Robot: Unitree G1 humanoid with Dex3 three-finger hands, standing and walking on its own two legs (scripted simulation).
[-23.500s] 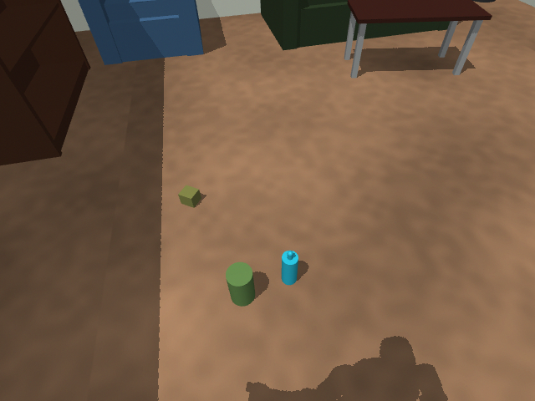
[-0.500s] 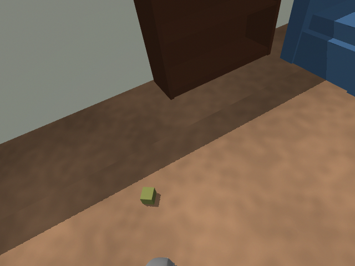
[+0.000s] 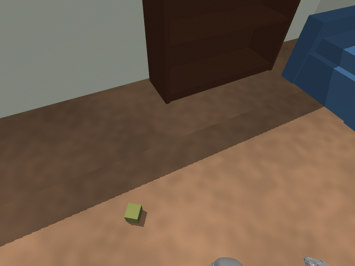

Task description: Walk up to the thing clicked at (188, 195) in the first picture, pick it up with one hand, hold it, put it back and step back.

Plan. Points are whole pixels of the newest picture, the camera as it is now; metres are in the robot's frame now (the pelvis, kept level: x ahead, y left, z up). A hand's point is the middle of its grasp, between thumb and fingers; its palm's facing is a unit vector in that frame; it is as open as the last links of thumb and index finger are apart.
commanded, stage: walk up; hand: left
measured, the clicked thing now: (133, 213) +0.49 +0.25 -0.73
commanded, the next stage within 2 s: none
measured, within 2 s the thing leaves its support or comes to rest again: neither
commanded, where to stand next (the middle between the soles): +0.17 +0.00 m, yaw -3 degrees
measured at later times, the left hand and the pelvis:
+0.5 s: hand out of the picture +0.14 +0.25 -0.12, palm faces -0.04 -0.89 -0.45, open 7.4 cm; pelvis +0.08 -0.02 +0.00, yaw -1 degrees
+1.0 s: hand (79, 259) +0.17 +0.27 -0.16, palm faces -0.08 -0.94 -0.35, open 7.4 cm; pelvis +0.12 +0.01 +0.00, yaw -3 degrees
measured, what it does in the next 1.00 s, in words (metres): walks ahead: right foot, then left foot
